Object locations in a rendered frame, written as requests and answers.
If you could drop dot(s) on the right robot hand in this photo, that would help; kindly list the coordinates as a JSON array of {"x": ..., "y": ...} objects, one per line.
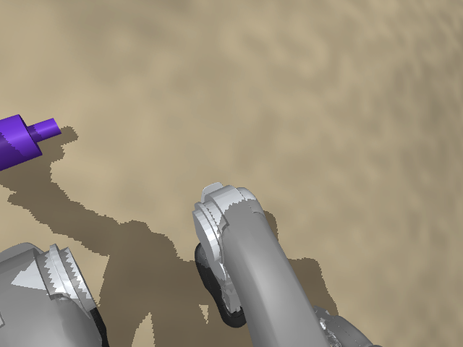
[{"x": 340, "y": 332}]

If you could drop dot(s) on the bottle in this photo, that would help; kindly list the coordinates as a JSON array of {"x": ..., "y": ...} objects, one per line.
[{"x": 18, "y": 143}]

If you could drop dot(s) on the left robot foot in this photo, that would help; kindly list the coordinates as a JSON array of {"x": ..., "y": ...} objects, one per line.
[{"x": 101, "y": 327}]

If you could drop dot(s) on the right robot foot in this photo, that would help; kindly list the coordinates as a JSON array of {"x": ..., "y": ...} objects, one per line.
[{"x": 235, "y": 319}]

